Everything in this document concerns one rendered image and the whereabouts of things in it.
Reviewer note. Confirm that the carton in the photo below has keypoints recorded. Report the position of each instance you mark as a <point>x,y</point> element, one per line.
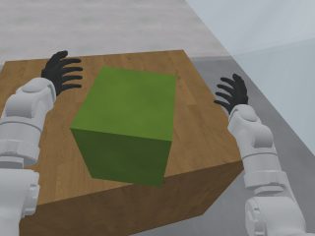
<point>124,127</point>

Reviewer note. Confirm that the pedestal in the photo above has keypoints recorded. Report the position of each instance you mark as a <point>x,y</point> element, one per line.
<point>204,157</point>

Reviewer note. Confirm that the robot right upper arm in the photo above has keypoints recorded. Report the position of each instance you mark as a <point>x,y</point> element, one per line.
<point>273,216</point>

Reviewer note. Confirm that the robot right forearm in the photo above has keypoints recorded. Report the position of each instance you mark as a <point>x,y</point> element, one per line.
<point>263,172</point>

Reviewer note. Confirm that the left robot hand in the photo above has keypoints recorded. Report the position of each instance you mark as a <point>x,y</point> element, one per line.
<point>54,71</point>

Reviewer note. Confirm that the robot left upper arm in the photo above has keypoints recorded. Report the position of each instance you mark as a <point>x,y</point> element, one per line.
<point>19,191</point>

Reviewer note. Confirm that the robot left forearm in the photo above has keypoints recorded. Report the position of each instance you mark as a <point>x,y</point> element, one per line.
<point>22,122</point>

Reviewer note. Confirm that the right robot hand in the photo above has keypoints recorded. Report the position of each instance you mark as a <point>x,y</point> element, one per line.
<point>238,93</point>

